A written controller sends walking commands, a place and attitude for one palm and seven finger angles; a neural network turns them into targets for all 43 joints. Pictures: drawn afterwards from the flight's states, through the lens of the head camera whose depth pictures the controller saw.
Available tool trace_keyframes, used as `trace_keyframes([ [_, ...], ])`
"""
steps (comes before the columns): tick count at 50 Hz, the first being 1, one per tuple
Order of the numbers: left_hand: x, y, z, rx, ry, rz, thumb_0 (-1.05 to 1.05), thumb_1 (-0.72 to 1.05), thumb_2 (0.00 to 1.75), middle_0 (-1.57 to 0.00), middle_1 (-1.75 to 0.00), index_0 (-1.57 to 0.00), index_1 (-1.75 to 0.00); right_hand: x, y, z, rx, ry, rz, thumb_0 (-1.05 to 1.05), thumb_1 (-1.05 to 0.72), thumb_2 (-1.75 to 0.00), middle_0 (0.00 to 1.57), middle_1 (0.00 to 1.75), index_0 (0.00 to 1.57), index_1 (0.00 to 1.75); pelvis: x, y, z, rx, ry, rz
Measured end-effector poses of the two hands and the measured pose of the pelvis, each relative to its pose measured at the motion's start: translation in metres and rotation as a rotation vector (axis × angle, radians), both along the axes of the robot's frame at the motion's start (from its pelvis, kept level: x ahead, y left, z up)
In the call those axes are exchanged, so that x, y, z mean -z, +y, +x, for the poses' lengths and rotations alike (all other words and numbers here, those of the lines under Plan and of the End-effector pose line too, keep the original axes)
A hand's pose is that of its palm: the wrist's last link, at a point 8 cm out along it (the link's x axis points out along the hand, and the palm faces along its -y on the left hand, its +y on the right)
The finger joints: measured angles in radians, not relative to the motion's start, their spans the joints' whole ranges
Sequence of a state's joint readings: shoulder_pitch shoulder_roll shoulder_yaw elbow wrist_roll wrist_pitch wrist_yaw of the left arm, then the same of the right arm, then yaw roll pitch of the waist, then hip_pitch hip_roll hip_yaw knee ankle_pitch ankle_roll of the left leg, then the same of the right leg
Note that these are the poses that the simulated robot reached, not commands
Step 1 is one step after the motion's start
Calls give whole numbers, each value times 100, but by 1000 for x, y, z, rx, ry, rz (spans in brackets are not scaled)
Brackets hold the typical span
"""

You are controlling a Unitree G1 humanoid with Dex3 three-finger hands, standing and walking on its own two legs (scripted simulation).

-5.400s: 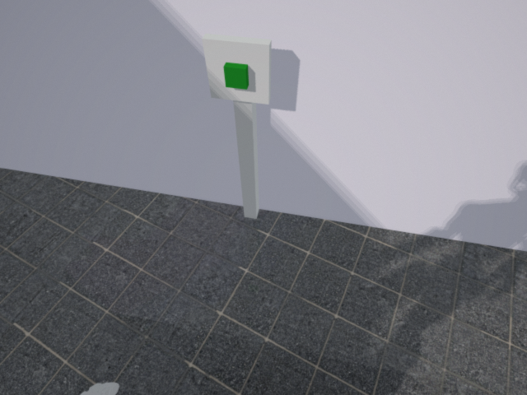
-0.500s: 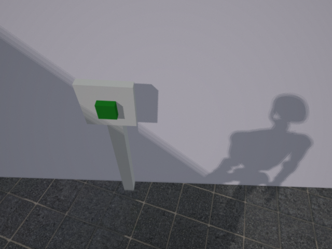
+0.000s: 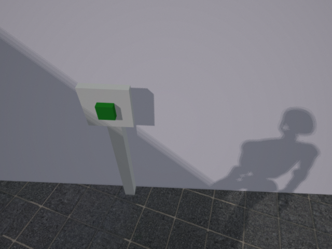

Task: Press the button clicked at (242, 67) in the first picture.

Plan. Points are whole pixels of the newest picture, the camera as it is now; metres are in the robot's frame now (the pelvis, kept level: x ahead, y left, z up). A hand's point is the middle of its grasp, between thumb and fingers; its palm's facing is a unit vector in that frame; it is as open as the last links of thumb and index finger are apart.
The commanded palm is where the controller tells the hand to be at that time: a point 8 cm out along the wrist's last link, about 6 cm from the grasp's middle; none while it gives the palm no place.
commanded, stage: come to a stop and stand still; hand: left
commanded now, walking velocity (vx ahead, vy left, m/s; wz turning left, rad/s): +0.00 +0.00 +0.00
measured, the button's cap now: (106, 110) +0.56 +0.25 -0.01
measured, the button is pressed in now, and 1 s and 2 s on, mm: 0 0 0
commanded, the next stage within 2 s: look again from close up in 0.24 s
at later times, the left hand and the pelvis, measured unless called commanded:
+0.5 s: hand out of the picture +0.01 +0.20 -0.18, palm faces +0.01 -0.98 -0.22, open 7.4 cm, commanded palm none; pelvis +0.00 +0.02 -0.01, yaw +1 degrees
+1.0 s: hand out of the picture +0.07 +0.20 -0.17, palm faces +0.12 -0.97 -0.21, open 7.2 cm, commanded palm +0.13 +0.24 -0.07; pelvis +0.04 +0.02 -0.01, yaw +1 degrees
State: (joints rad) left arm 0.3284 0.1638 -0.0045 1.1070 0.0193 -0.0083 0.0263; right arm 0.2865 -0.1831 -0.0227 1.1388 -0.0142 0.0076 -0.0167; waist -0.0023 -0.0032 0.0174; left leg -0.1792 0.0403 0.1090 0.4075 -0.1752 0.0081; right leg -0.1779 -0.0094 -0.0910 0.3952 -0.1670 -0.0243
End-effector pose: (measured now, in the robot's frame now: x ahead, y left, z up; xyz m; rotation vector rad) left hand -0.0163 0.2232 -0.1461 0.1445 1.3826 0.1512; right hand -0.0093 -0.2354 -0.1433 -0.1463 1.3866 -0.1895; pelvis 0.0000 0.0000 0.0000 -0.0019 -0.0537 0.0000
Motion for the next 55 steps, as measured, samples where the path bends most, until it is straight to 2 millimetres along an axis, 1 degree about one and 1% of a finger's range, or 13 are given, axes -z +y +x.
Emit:
trace_keyframes([
  [4, 0, 0, -12, -10, 24, 2, 1, 90, 90, -20, -29, -20, -30, -1, -3, -8, -3, 19, -4, 0, -91, -89, 20, 30, 20, 30, 0, -2, -3, -3, 3, -1],
  [8, 0, 2, -17, -16, 34, 7, 1, 90, 90, -20, -29, -20, -30, 0, -3, -14, -6, 36, -3, 0, -91, -89, 20, 30, 20, 30, 0, -2, -4, -6, 7, -3],
  [17, -1, 12, -5, -6, 14, 19, 1, 90, 90, -20, -29, -20, -30, 1, 5, -15, -7, 43, 8, 0, -91, -89, 20, 30, 20, 30, 1, 2, -4, -7, 16, -3],
  [21, 2, 18, 5, 19, -11, 31, 1, 90, 90, -20, -29, -20, -30, 6, 12, -6, -19, 9, 15, 0, -91, -89, 20, 30, 20, 30, 7, 9, -4, -10, 29, -17],
  [24, 6, 25, 20, 25, -33, 31, 1, 90, 90, -20, -29, -20, -30, 11, 24, 1, -19, -28, 26, 0, -91, -90, 20, 30, 20, 30, 11, 16, 0, -16, 28, -16],
  [29, 0, 31, 46, 22, -92, 35, 1, 90, 90, -20, -29, -20, -30, 16, 49, 12, -37, -38, 73, 0, -91, -90, 20, 30, 20, 30, 10, 25, 10, -23, 36, -2],
  [32, -3, 32, 55, 15, -109, 35, 1, 91, 90, -20, -29, -20, -30, 16, 56, 17, -52, -18, 83, 2, -92, -89, 20, 30, 20, 30, 8, 28, 16, -23, 40, 2],
  [38, -3, 31, 56, 11, -64, 28, 1, 92, 90, -20, -29, -20, -30, 12, 54, 28, -47, -5, 75, 2, -93, -89, 20, 30, 20, 30, 6, 29, 28, -13, 45, 6],
  [48, 5, 18, 51, 3, 18, -7, 1, 91, 90, -20, -29, -20, -30, 7, 43, 51, -48, 4, 35, 1, -92, -89, 20, 30, 20, 30, 5, 26, 43, -10, 46, -1],
  [49, 1, 21, 58, -43, -12, 3, 2, 92, 90, -20, -30, -21, -31, 4, 39, 56, -45, -24, 22, 1, -92, -89, 20, 30, 20, 30, 5, 25, 43, -12, 47, -2],
  [50, -10, 28, 73, -77, -105, 28, 3, 94, 90, -20, -30, -21, -31, 0, 35, 63, -49, -85, 2, 2, -92, -89, 20, 30, 20, 30, 6, 24, 44, -10, 50, 3],
  [52, -41, 37, 111, -99, -362, 87, 5, 96, 90, -22, -31, -22, -32, -8, 26, 85, -48, -235, -31, 2, -92, -89, 20, 30, 20, 30, 9, 22, 46, -18, 62, 17],
  [55, -91, 36, 172, -90, -724, 104, 4, 96, 90, -25, -35, -25, -36, -16, 12, 124, -85, -434, -59, 2, -92, -89, 20, 30, 20, 30, 15, 21, 44, -48, 86, 11],
])
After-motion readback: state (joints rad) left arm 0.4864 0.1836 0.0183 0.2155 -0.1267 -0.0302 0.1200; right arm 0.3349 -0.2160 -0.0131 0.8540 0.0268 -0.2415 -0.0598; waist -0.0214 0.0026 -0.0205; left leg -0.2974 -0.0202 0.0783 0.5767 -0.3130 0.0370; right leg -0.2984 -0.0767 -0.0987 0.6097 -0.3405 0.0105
